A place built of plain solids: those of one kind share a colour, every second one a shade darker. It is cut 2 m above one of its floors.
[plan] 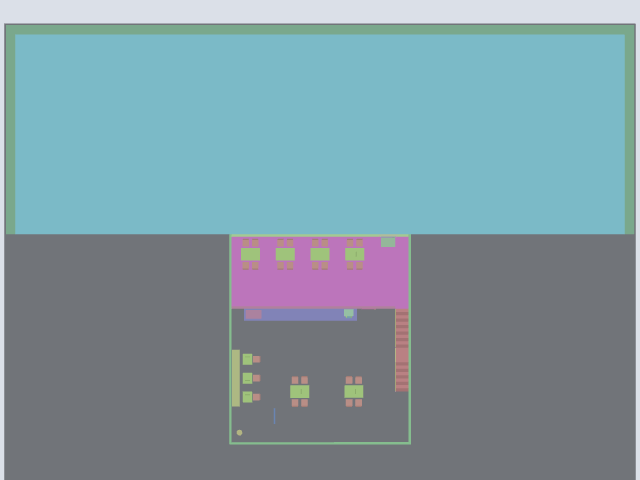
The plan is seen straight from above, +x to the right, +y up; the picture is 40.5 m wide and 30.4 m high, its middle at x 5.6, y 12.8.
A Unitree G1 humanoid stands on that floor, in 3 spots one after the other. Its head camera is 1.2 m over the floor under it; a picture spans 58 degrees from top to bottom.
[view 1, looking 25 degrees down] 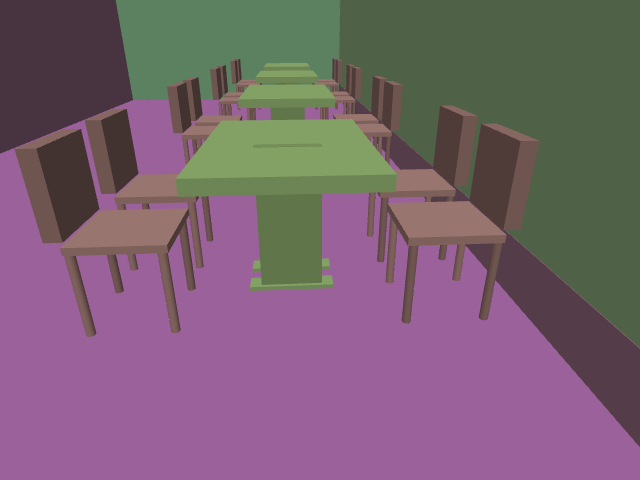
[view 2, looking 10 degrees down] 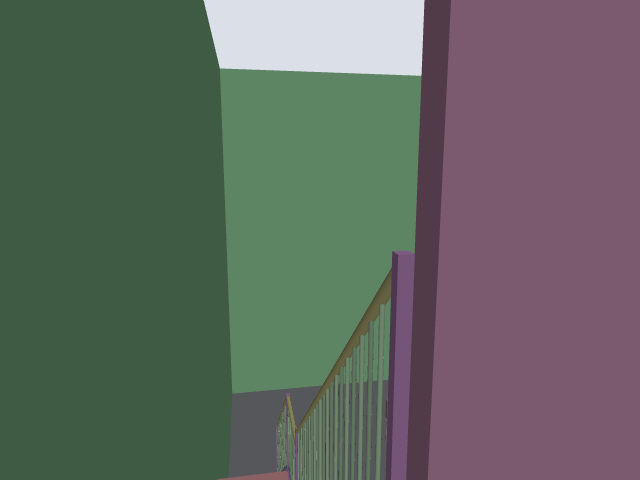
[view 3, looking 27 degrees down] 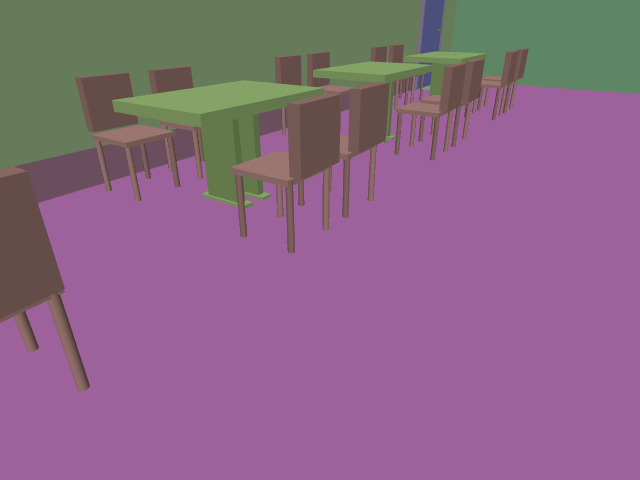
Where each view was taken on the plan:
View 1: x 9.91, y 11.91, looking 176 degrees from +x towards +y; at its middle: meeting_table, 2.19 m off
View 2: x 10.81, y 9.55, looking -100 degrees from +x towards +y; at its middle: wall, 9.85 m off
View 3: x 1.20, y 9.65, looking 34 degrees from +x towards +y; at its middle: upper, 2.64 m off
